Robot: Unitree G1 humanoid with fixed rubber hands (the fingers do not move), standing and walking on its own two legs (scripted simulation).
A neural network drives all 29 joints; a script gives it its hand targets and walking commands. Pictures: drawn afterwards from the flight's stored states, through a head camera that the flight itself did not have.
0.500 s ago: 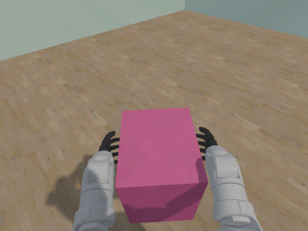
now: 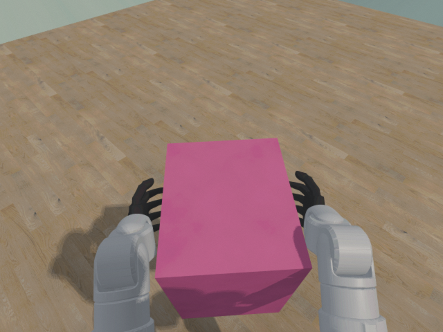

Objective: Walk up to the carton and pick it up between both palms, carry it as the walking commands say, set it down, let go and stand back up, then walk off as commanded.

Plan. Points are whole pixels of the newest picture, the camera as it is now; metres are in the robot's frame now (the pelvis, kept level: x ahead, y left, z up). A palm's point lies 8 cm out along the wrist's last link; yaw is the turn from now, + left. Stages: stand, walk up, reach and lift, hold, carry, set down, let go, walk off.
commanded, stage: carry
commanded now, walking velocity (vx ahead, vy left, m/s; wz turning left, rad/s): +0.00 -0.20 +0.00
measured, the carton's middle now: (226, 233) +0.29 +0.00 +0.01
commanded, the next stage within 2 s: none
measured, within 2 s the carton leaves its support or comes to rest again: neither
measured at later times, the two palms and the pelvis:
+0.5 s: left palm (191, 241) +0.24 +0.06 +0.09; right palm (377, 228) +0.24 -0.22 +0.10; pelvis -0.02 -0.09 +0.01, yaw +0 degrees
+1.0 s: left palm (289, 244) +0.23 -0.09 +0.09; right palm out of the picture +0.22 -0.37 +0.10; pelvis -0.05 -0.23 +0.00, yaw +0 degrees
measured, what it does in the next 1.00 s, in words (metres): steps to the right: left foot, then right foot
